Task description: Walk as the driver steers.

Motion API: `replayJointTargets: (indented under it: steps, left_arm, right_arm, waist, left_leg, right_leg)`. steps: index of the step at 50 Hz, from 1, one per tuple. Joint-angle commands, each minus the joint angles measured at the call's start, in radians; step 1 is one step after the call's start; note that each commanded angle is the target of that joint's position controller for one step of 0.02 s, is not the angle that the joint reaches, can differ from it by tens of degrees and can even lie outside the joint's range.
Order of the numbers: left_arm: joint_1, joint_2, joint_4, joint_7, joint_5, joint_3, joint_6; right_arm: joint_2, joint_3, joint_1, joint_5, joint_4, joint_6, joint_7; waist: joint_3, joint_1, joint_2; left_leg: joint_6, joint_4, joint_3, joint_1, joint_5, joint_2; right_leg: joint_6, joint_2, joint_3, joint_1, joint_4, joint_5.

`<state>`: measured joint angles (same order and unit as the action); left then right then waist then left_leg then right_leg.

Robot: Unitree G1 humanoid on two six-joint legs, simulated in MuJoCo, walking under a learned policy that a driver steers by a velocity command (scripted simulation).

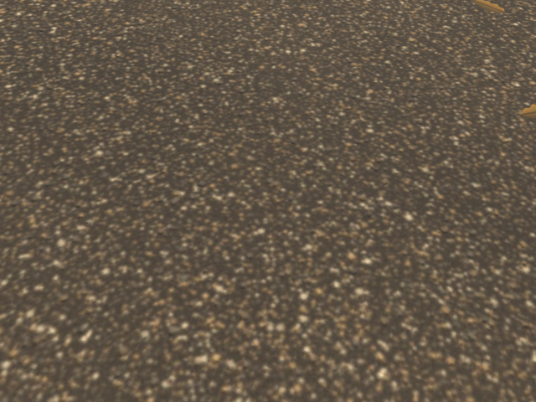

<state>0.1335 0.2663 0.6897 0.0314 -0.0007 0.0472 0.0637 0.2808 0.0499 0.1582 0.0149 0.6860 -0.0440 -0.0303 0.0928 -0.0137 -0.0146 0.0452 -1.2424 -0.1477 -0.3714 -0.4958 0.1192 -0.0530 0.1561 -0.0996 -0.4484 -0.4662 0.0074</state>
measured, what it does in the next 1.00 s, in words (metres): steps on the spot, turning right: left foot, then right foot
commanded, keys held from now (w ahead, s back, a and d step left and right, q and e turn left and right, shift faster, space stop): e+shift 0.62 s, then q+shift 0.38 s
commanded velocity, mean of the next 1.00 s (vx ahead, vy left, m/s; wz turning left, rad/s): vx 0.03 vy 0.00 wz -0.42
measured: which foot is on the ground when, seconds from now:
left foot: up 0.00-0.22, down 0.24-0.68, up 0.70-1.00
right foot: down 0.00-0.26, up 0.28-0.66, down 0.68-1.00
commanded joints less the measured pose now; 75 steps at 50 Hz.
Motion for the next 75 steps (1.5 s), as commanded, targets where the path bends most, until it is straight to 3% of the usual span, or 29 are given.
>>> replayJointTargets:
  steps: [1,4,12,13,14,15,16,18,25,29,32,33,34,35,36,37,38,39,43,50,56,57,58,59,60,61,63,66,75]
  left_arm:
    - [-0.032,0.176,-0.104,-0.007,0.012,0.05,-0.01]
    - [0.019,0.166,-0.099,-0.021,0.017,0.059,-0.039]
    - [0.045,0.186,-0.127,-0.064,0.04,0.093,-0.1]
    - [0.046,0.163,-0.142,-0.066,0.042,0.088,-0.104]
    - [0.078,0.145,-0.144,-0.063,0.055,0.083,-0.102]
    - [0.129,0.191,-0.131,-0.053,0.043,0.099,-0.093]
    - [0.153,0.225,-0.107,-0.048,0.035,0.108,-0.094]
    - [0.197,0.183,-0.081,-0.049,0.018,0.096,-0.108]
    - [0.022,0.121,-0.199,-0.014,0.031,0.039,-0.106]
    - [0.028,0.136,-0.212,-0.006,0.029,0.038,-0.115]
    - [0.032,0.144,-0.22,-0.003,0.024,0.048,-0.135]
    - [0.077,0.147,-0.206,-0.009,0.018,0.055,-0.134]
    - [0.142,0.202,-0.186,-0.023,0.01,0.072,-0.13]
    - [0.167,0.32,-0.203,-0.046,-0.01,0.087,-0.122]
    - [0.139,0.236,-0.214,-0.045,-0.03,0.057,-0.104]
    - [0.129,0.146,-0.187,-0.033,-0.037,0.025,-0.088]
    - [0.073,0.107,-0.154,-0.03,-0.03,0.014,-0.076]
    - [0.019,0.102,-0.146,-0.031,-0.023,0.011,-0.072]
    - [-0.064,0.167,-0.128,-0.055,-0.03,0.035,-0.079]
    - [-0.071,0.155,-0.075,-0.069,-0.02,0.05,-0.086]
    - [-0.109,0.168,-0.04,-0.055,0.023,0.071,-0.088]
    - [-0.057,0.134,-0.015,-0.048,0.02,0.067,-0.09]
    - [-0.104,0.073,-0.064,-0.045,-0.022,0.049,-0.087]
    - [-0.19,0.072,-0.116,-0.039,-0.017,0.044,-0.069]
    - [-0.24,0.119,-0.119,-0.027,0.014,0.056,-0.045]
    - [-0.255,0.142,-0.119,-0.018,0.036,0.066,-0.02]
    - [-0.21,0.162,-0.084,-0.018,0.011,0.078,0.013]
    - [-0.194,0.133,-0.052,-0.008,0.004,0.074,0.043]
    - [-0.283,0.092,-0.074,0.004,0.018,0.039,0.066]
  right_arm:
    - [0.11,0.035,0.023,0.014,-0.072,0.007,-0.009]
    - [0.065,0.023,0.006,0.0,-0.056,0.02,-0.018]
    - [0.113,0.044,0.029,-0.017,-0.008,0.054,0.008]
    - [0.159,0.056,0.059,0.001,0.001,0.056,0.007]
    - [0.186,0.056,0.007,0.021,-0.016,0.055,0.004]
    - [0.158,0.047,-0.091,0.046,-0.046,0.063,-0.001]
    - [0.107,0.034,-0.149,0.038,-0.07,0.067,-0.012]
    - [0.081,0.022,-0.18,0.007,-0.081,0.065,-0.026]
    - [0.168,0.047,-0.037,0.008,-0.048,0.032,-0.015]
    - [0.216,0.07,-0.046,-0.008,-0.044,0.03,0.013]
    - [0.209,0.075,-0.035,-0.045,-0.029,0.05,0.031]
    - [0.192,0.068,-0.032,-0.06,-0.015,0.056,0.034]
    - [0.148,0.051,0.022,-0.053,0.008,0.066,0.039]
    - [0.06,0.007,0.028,0.019,-0.042,0.075,0.049]
    - [0.104,0.02,-0.003,0.007,-0.02,0.071,0.045]
    - [0.144,0.03,-0.041,-0.03,-0.004,0.059,0.042]
    - [0.112,0.023,-0.022,-0.046,0.007,0.049,0.038]
    - [0.106,0.02,-0.006,-0.041,0.029,0.037,0.028]
    - [0.155,0.037,0.069,-0.04,0.039,0.011,0.014]
    - [0.102,0.029,0.041,-0.031,-0.045,-0.013,0.025]
    - [0.103,0.054,0.126,-0.034,-0.075,-0.028,0.045]
    - [0.152,0.076,0.181,-0.028,-0.062,-0.024,0.032]
    - [0.297,0.121,0.283,-0.04,-0.054,-0.012,0.009]
    - [0.309,0.113,0.329,-0.025,-0.069,0.03,0.027]
    - [0.258,0.101,0.323,-0.031,-0.065,0.063,0.042]
    - [0.231,0.09,0.281,-0.041,-0.068,0.083,0.04]
    - [0.195,0.069,0.199,-0.051,-0.089,0.085,0.023]
    - [0.182,0.059,0.237,-0.034,-0.1,0.093,0.001]
    - [0.171,0.046,0.284,-0.05,-0.081,0.092,-0.009]
  waist:
    - [-0.146,0.037,-0.013]
    - [-0.179,0.028,-0.102]
    - [-0.183,0.053,-0.135]
    - [-0.212,0.056,-0.029]
    - [-0.2,0.026,0.181]
    - [-0.165,-0.02,0.227]
    - [-0.141,-0.039,0.17]
    - [-0.12,-0.042,0.11]
    - [-0.114,0.073,0.13]
    - [-0.143,0.059,0.159]
    - [-0.155,0.034,0.167]
    - [-0.17,-0.005,0.139]
    - [-0.219,-0.026,0.024]
    - [-0.31,-0.001,-0.316]
    - [-0.412,-0.057,-0.222]
    - [-0.374,-0.073,-0.114]
    - [-0.299,-0.028,-0.114]
    - [-0.249,-0.012,-0.105]
    - [-0.171,0.021,-0.137]
    - [-0.123,0.002,-0.102]
    - [-0.161,0.064,-0.071]
    - [-0.157,0.072,0.044]
    - [-0.164,0.085,0.358]
    - [-0.225,0.116,0.322]
    - [-0.174,0.14,0.181]
    - [-0.107,0.112,0.135]
    - [-0.071,0.054,0.116]
    - [-0.089,0.052,0.1]
    - [-0.028,0.104,0.211]
  left_leg:
    - [-0.008,0.151,0.005,-0.124,0.058,-0.038]
    - [-0.017,0.405,0.035,-0.022,-0.009,-0.007]
    - [-0.084,0.865,-0.002,0.298,0.289,-0.053]
    - [-0.153,0.916,-0.122,0.384,0.222,-0.177]
    - [-0.251,0.972,-0.291,0.371,0.238,-0.368]
    - [-0.285,0.984,-0.334,0.273,0.34,-0.456]
    - [-0.267,0.968,-0.246,0.217,0.395,-0.433]
    - [-0.233,0.939,-0.127,0.208,0.443,-0.37]
    - [-0.282,0.907,0.074,0.366,0.722,-0.374]
    - [-0.254,0.874,0.174,0.314,0.784,-0.403]
    - [-0.208,0.785,0.194,0.297,0.779,-0.422]
    - [-0.17,0.706,0.219,0.246,0.749,-0.395]
    - [-0.097,0.563,0.277,0.11,0.626,-0.334]
    - [0.007,0.254,0.324,-0.218,-0.077,-0.221]
    - [0.039,0.095,0.184,-0.254,-0.219,-0.195]
    - [0.032,0.084,0.124,-0.2,-0.176,-0.228]
    - [0.026,0.151,0.115,-0.199,-0.137,-0.238]
    - [0.035,0.199,0.111,-0.177,-0.078,-0.238]
    - [0.065,0.223,0.166,-0.089,0.061,-0.187]
    - [0.029,0.334,0.189,-0.113,0.066,-0.24]
    - [-0.07,0.644,0.263,0.076,0.22,-0.18]
    - [-0.121,0.765,0.186,0.181,0.411,-0.171]
    - [-0.269,0.838,-0.19,0.379,0.614,-0.384]
    - [-0.436,0.957,-0.538,0.445,0.165,-0.475]
    - [-0.418,1.05,-0.553,0.461,-0.226,-0.487]
    - [-0.37,1.083,-0.537,0.42,-0.366,-0.468]
    - [-0.308,1.08,-0.422,0.364,-0.256,-0.4]
    - [-0.28,1.082,-0.316,0.356,-0.066,-0.327]
    - [-0.255,1.035,-0.219,0.207,0.111,-0.266]
  right_leg:
    - [-0.101,-0.233,-0.492,0.25,0.221,0.303]
    - [-0.092,-0.194,-0.449,0.244,0.231,0.273]
    - [-0.014,-0.139,-0.503,0.088,0.237,0.547]
    - [0.024,-0.082,-0.42,-0.014,0.111,0.62]
    - [0.05,0.017,-0.222,-0.105,-0.169,0.633]
    - [0.085,-0.008,-0.129,-0.14,-0.415,0.543]
    - [0.108,-0.055,-0.089,-0.133,-0.529,0.481]
    - [0.133,-0.087,-0.046,-0.166,-0.706,0.392]
    - [0.195,-0.239,0.092,-0.231,-0.53,0.324]
    - [0.153,-0.222,0.17,-0.064,-0.355,0.311]
    - [0.09,-0.19,0.176,0.063,-0.164,0.296]
    - [0.051,-0.16,0.168,0.189,-0.013,0.191]
    - [0.003,-0.19,0.08,0.41,0.084,-0.088]
    - [-0.14,-0.517,-0.286,0.688,0.001,-0.643]
    - [-0.309,-0.635,-0.309,0.59,0.014,-0.673]
    - [-0.275,-0.543,-0.178,0.51,0.033,-0.542]
    - [-0.206,-0.466,-0.088,0.464,0.044,-0.395]
    - [-0.168,-0.433,-0.034,0.412,0.061,-0.316]
    - [-0.177,-0.427,0.079,0.286,0.111,-0.245]
    - [-0.187,-0.517,0.107,0.309,0.16,-0.051]
    - [-0.06,-0.503,0.236,0.309,-0.022,-0.073]
    - [0.011,-0.423,0.297,0.226,-0.185,0.063]
    - [0.111,-0.267,0.366,-0.105,-0.532,0.559]
    - [0.117,-0.143,0.122,-0.337,-0.726,0.698]
    - [0.074,-0.175,0.026,-0.442,-0.753,0.614]
    - [0.036,-0.197,0.003,-0.467,-0.707,0.507]
    - [0.034,-0.213,-0.004,-0.414,-0.59,0.332]
    - [0.069,-0.176,0.014,-0.326,-0.441,0.146]
    - [0.149,-0.138,0.053,-0.153,-0.116,0.011]
Velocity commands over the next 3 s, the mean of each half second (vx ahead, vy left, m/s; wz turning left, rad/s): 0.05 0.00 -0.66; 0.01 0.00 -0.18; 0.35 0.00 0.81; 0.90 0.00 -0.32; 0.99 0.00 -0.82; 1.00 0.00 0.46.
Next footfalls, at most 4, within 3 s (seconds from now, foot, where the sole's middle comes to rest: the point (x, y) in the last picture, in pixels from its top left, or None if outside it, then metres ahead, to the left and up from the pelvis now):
0.24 left None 0.14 0.11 -0.76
0.68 right None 0.04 -0.15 -0.76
1.14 left None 0.15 0.07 -0.76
1.66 right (350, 401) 0.44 -0.19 -0.75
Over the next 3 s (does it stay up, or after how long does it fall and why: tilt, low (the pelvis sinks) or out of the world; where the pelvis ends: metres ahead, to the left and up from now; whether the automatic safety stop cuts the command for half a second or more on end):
stays up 1.37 -0.56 -0.02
